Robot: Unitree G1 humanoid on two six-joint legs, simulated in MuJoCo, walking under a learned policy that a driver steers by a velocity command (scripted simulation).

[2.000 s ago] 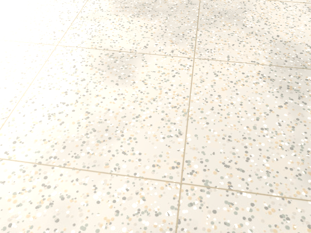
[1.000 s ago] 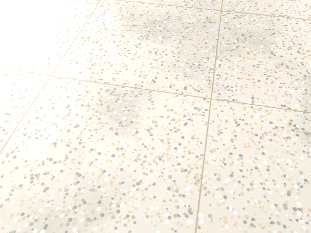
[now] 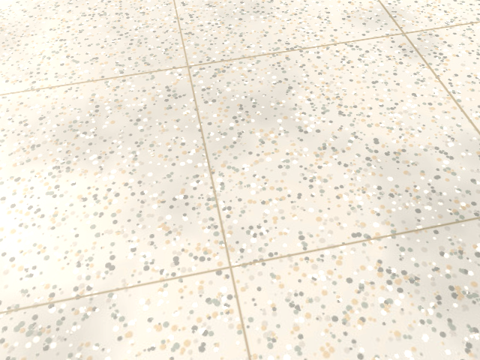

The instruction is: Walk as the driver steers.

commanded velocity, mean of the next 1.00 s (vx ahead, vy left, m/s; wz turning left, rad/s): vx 0.50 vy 0.00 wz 0.02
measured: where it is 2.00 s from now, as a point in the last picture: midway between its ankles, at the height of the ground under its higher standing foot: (215, 177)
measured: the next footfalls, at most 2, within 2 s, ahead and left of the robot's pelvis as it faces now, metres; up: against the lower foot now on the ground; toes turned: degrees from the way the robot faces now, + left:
left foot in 0.24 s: +0.33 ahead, +0.15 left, +0.00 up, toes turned -2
right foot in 0.76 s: +0.61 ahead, -0.11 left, +0.00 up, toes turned -3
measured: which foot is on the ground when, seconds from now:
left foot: up 0.00-0.22, down 0.24-0.78, up 0.80-1.00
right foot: down 0.00-0.26, up 0.28-0.74, down 0.76-1.00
